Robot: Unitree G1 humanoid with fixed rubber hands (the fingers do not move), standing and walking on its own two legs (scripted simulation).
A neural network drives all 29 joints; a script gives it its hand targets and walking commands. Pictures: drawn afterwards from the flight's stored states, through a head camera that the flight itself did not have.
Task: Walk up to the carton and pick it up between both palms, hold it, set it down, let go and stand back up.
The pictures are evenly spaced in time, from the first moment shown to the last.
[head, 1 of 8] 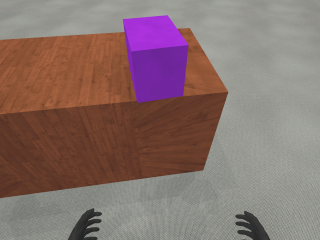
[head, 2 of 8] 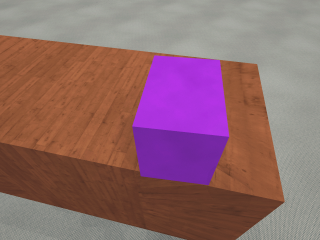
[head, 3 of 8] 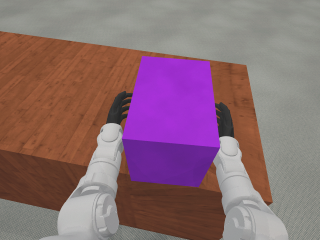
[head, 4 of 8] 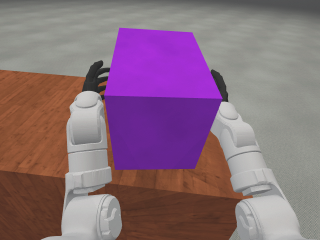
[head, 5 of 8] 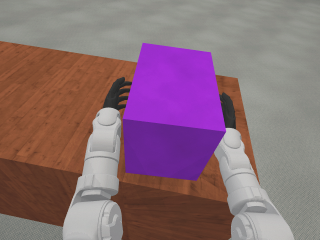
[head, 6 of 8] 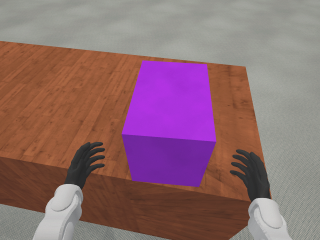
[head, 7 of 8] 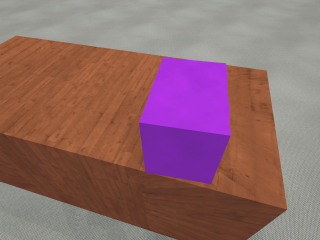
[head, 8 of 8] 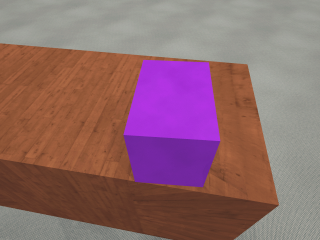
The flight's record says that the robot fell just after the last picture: no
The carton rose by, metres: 0.19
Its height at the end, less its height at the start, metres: +0.00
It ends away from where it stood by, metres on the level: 0.01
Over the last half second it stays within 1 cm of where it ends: yes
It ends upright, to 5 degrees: yes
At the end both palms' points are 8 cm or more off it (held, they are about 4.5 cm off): yes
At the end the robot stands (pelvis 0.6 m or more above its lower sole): yes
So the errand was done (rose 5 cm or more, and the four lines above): yes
